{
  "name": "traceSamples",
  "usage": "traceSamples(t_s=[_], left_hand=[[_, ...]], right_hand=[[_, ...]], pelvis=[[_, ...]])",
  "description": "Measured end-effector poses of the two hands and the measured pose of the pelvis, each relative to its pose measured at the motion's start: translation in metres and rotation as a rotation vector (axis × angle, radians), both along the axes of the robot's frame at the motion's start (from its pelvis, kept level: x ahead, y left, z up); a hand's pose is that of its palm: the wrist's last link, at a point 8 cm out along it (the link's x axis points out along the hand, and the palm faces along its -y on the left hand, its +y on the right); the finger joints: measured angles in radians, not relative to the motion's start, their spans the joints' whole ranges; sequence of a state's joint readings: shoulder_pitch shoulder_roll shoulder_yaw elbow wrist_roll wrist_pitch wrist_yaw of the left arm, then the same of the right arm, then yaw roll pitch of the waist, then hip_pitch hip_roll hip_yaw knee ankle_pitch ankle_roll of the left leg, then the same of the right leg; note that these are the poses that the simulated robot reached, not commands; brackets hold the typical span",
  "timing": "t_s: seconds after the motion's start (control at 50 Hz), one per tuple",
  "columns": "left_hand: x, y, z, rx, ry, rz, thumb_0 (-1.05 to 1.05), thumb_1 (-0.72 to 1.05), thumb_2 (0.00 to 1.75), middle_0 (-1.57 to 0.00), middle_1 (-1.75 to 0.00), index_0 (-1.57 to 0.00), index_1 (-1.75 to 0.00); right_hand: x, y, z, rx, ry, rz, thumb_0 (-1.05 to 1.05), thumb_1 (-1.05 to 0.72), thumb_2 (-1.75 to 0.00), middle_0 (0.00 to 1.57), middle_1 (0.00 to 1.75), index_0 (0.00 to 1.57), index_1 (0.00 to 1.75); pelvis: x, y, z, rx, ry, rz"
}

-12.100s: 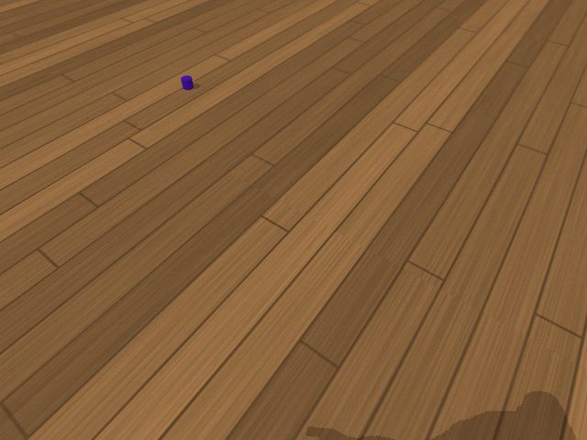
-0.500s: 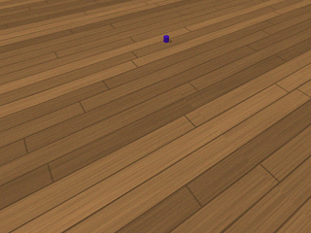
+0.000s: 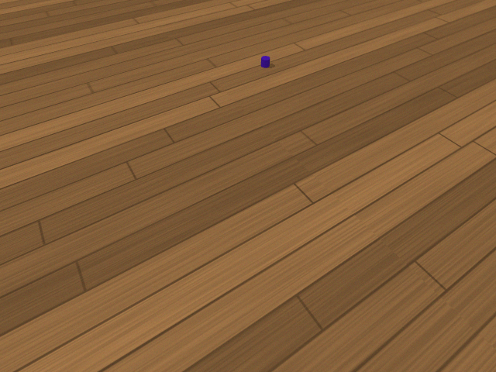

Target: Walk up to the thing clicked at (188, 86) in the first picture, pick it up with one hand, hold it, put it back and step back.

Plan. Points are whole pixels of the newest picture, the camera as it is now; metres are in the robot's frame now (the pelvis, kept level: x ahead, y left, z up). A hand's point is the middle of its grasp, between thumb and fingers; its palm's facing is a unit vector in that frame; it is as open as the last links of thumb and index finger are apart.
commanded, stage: stand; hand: left
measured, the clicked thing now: (265, 61) +2.38 -0.15 -0.75
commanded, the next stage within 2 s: walk up in 0.48 s
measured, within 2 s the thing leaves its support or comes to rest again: neither
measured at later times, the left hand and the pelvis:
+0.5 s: hand out of the picture +0.07 +0.25 -0.16, palm faces -0.05 -0.94 -0.34, open 7.4 cm; pelvis +0.00 +0.00 +0.00, yaw -1 degrees
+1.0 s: hand (141, 290) +0.29 +0.22 -0.12, palm faces -0.29 -0.80 -0.52, open 7.4 cm; pelvis +0.17 -0.06 -0.02, yaw -23 degrees
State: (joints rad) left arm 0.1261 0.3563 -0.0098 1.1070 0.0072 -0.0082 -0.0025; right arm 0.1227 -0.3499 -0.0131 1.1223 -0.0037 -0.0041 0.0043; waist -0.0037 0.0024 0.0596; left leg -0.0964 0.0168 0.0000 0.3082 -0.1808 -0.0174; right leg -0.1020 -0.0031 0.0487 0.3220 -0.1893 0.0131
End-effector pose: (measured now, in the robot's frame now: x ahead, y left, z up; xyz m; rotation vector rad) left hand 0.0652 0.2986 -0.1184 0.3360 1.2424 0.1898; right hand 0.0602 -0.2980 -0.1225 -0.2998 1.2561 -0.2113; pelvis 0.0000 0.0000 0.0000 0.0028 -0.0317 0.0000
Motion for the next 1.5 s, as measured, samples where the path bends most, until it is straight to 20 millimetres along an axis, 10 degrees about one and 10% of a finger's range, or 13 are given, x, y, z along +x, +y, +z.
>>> traceSamples(t_s=[0.58, 0.82, 0.9, 1.06, 1.16, 1.28, 1.38, 1.5], left_hand=[[0.010, 0.009, 0.002, -0.002, 0.046, -0.078, 0.01, 0.90, 0.90, -0.21, -0.30, -0.20, -0.30], [0.185, -0.003, 0.043, 0.184, -0.140, -0.298, 0.01, 0.90, 0.90, -0.21, -0.30, -0.20, -0.30], [0.216, -0.021, 0.039, 0.220, -0.190, -0.307, 0.00, 0.91, 0.90, -0.20, -0.30, -0.20, -0.30], [0.254, -0.047, 0.036, 0.155, 0.002, -0.359, 0.01, 0.90, 0.90, -0.21, -0.30, -0.21, -0.30], [0.340, -0.044, 0.025, 0.143, 0.050, -0.443, 0.01, 0.89, 0.90, -0.21, -0.30, -0.21, -0.31], [0.516, -0.031, -0.013, 0.199, 0.022, -0.582, 0.01, 0.89, 0.90, -0.21, -0.30, -0.21, -0.31], [0.656, -0.083, -0.002, 0.157, -0.117, -0.715, 0.01, 0.90, 0.90, -0.20, -0.30, -0.20, -0.30], [0.779, -0.150, 0.031, 0.120, -0.175, -0.879, 0.01, 0.91, 0.90, -0.20, -0.30, -0.20, -0.30]], right_hand=[[0.016, -0.016, 0.005, 0.021, -0.144, -0.048, 0.01, -0.90, -0.90, 0.20, 0.30, 0.20, 0.30], [0.030, -0.104, -0.022, -0.020, -0.265, -0.223, 0.01, -0.90, -0.90, 0.20, 0.30, 0.20, 0.30], [0.069, -0.122, -0.032, -0.014, -0.256, -0.217, 0.01, -0.90, -0.90, 0.20, 0.30, 0.20, 0.30], [0.179, -0.109, 0.012, 0.044, -0.376, -0.190, 0.01, -0.90, -0.90, 0.20, 0.30, 0.20, 0.30], [0.230, -0.112, 0.022, -0.003, -0.362, -0.246, 0.01, -0.90, -0.90, 0.20, 0.30, 0.20, 0.30], [0.281, -0.106, 0.010, -0.127, -0.321, -0.383, 0.01, -0.90, -0.90, 0.20, 0.30, 0.20, 0.30], [0.272, -0.060, 0.015, -0.105, -0.187, -0.562, 0.00, -0.90, -0.90, 0.20, 0.30, 0.20, 0.30], [0.266, -0.020, 0.024, -0.096, -0.119, -0.752, 0.01, -0.90, -0.90, 0.20, 0.30, 0.20, 0.30]], pelvis=[[0.010, 0.004, -0.007, 0.020, 0.041, -0.102], [0.087, -0.042, -0.038, 0.031, 0.013, -0.308], [0.115, -0.054, -0.047, -0.027, 0.027, -0.346], [0.203, -0.057, -0.015, -0.026, 0.011, -0.465], [0.281, -0.050, -0.018, -0.029, 0.037, -0.541], [0.388, -0.033, -0.052, -0.022, 0.045, -0.600], [0.442, -0.028, -0.033, 0.000, 0.044, -0.655], [0.520, -0.036, -0.014, 0.018, 0.038, -0.738]])
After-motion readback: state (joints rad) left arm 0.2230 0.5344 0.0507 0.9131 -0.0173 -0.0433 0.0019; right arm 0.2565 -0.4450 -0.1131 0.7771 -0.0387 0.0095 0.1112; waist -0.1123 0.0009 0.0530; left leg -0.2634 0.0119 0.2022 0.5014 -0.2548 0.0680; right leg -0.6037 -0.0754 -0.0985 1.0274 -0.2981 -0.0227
